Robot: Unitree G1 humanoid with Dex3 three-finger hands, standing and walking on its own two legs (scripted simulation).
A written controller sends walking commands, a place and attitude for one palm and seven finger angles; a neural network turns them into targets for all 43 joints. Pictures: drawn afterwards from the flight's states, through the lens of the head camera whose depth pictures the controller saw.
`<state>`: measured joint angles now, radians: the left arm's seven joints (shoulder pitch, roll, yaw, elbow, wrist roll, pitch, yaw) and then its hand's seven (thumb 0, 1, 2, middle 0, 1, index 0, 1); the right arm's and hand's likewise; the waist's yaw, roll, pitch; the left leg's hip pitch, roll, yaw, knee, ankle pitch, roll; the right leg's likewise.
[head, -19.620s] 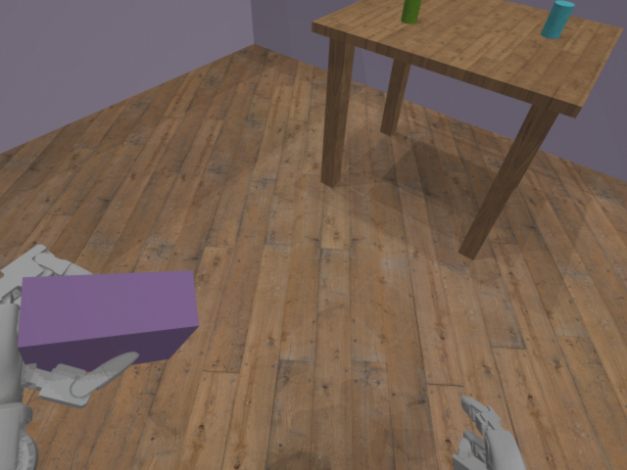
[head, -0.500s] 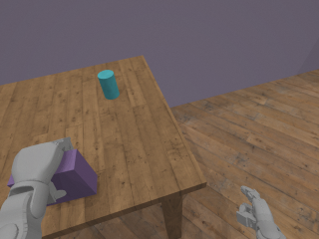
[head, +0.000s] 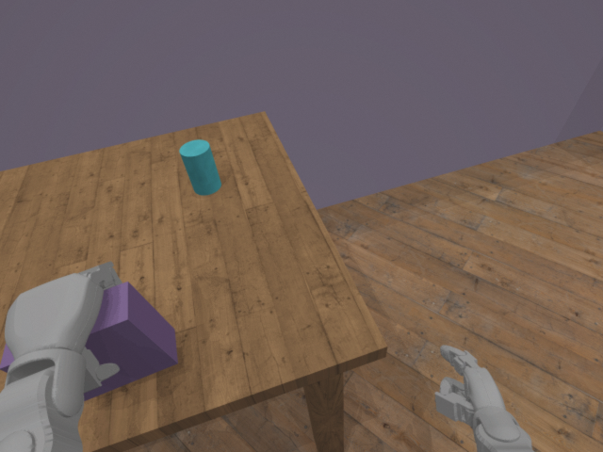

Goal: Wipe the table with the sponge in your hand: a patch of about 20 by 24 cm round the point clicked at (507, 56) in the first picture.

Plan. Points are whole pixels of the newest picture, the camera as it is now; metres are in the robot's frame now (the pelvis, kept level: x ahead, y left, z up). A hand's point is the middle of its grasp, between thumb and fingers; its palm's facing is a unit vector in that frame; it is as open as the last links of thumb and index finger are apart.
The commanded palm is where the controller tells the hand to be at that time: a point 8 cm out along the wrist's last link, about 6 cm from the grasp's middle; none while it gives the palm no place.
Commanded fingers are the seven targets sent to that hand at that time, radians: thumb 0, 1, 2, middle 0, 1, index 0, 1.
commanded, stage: lower the sponge onto the table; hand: left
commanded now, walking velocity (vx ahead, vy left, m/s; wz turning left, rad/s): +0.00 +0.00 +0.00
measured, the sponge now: (110, 352) +0.19 +0.30 +0.05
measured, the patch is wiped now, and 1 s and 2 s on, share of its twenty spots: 0.00 0.10 0.25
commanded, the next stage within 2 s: wipe forward along the first lane in 0.90 s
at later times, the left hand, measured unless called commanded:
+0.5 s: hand (98, 358) +0.17 +0.29 +0.08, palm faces -0.02 -0.12 -0.99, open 9.8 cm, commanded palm +0.16 +0.28 +0.14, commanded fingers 0.00 0.10 1.30 -1.20 -1.60 -1.20 -1.60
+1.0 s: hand (108, 349) +0.18 +0.29 +0.07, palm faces -0.01 -0.08 -1.00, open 9.8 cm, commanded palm +0.16 +0.28 +0.12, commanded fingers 0.00 0.10 1.30 -1.20 -1.60 -1.20 -1.60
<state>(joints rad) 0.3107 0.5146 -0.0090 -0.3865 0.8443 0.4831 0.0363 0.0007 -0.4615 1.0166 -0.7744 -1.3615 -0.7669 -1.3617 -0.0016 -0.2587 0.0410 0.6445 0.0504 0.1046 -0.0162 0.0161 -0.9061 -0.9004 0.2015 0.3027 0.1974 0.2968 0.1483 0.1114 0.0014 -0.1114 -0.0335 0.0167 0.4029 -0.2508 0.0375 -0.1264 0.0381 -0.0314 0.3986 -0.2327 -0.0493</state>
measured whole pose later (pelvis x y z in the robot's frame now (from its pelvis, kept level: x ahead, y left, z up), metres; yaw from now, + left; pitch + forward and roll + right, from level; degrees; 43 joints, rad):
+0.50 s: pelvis +0.00 -0.01 +0.00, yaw +0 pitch -2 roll +0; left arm 0.37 0.50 0.01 -0.28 0.83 0.43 0.04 0.00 -0.46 1.02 -0.77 -1.37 -0.76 -1.37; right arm 0.04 -0.29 0.02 0.66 0.05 0.08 -0.04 0.02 -0.91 -0.90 0.20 0.30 0.20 0.30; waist 0.12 0.12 0.00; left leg -0.13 -0.02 0.01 0.43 -0.26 0.02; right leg -0.14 0.05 -0.04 0.42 -0.24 -0.06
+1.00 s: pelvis -0.01 -0.01 +0.00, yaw +0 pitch -1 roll +0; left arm 0.30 0.48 0.00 -0.19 0.87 0.35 0.08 -0.01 -0.46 1.02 -0.77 -1.37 -0.76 -1.37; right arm 0.03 -0.28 0.01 0.68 0.05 0.07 -0.05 0.02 -0.91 -0.90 0.20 0.30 0.20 0.30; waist 0.12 0.12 -0.01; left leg -0.17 -0.02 0.01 0.43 -0.25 0.02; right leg -0.18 0.05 -0.04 0.43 -0.23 -0.06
